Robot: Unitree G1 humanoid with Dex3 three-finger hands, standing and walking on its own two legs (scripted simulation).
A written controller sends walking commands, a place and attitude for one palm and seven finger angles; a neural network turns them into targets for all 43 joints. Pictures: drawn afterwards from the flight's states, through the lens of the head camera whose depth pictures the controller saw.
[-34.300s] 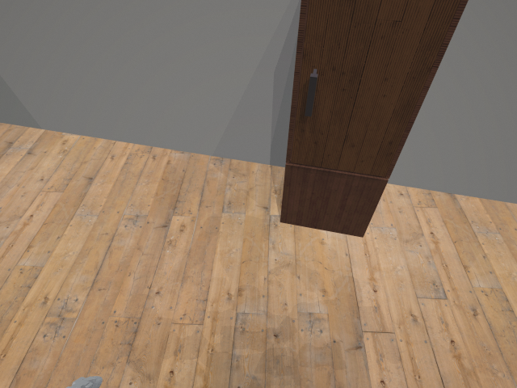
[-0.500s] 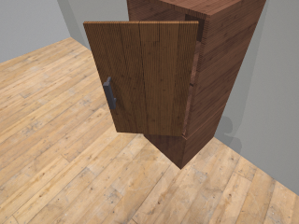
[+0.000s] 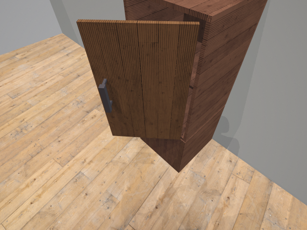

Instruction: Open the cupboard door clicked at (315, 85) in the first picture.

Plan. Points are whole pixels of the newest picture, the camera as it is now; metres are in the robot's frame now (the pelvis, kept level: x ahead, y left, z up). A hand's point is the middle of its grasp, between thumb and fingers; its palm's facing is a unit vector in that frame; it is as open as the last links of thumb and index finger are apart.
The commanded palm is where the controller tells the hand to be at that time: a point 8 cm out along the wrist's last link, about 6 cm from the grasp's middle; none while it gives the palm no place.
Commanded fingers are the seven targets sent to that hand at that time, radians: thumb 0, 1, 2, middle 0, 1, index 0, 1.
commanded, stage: look again from close up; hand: left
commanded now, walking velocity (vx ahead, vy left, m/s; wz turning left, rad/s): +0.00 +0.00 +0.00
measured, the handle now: (106, 95) +0.59 +0.21 -0.03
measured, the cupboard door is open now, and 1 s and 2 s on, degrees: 41 41 41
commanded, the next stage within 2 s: shuffle to correct the standing spot in 0.06 s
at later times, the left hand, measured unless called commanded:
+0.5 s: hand out of the picture +0.02 +0.20 -0.18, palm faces +0.03 -0.98 -0.21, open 7.4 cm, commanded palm none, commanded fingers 0.00 0.90 0.90 -0.20 -0.30 -0.20 -0.30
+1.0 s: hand out of the picture +0.06 +0.24 -0.17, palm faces +0.00 -0.97 -0.25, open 7.4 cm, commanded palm none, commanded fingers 0.00 0.90 0.90 -0.20 -0.30 -0.20 -0.30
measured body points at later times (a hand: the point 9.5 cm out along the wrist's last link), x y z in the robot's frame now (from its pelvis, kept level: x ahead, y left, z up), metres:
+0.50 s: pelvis +0.01 +0.03 -0.01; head +0.02 +0.03 +0.44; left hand +0.02 +0.26 -0.16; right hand +0.06 -0.20 -0.16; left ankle -0.02 +0.13 -0.74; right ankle +0.00 -0.10 -0.74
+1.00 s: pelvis +0.02 +0.04 +0.00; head +0.05 +0.04 +0.45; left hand +0.06 +0.29 -0.15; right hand +0.04 -0.20 -0.16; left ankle -0.02 +0.13 -0.74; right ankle +0.00 -0.10 -0.74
